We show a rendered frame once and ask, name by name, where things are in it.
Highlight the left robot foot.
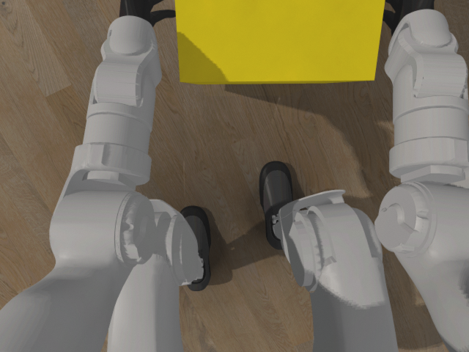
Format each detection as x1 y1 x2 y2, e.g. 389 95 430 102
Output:
180 205 211 291

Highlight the robot left upper arm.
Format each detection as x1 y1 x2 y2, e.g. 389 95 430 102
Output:
0 190 158 352

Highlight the robot left hand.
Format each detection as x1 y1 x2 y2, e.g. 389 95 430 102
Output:
119 0 176 27

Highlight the left robot thigh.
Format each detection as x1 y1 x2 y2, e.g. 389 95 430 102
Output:
107 212 193 352

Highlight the right robot forearm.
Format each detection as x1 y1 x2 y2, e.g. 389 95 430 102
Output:
385 9 469 188

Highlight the left robot forearm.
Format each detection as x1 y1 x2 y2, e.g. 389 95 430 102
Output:
49 15 162 251

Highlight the robot right upper arm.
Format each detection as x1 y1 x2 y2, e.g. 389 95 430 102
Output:
374 181 469 352

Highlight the carton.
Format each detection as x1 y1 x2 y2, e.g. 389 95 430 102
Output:
175 0 385 84

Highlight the robot right hand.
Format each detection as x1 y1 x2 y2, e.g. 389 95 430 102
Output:
383 0 435 36

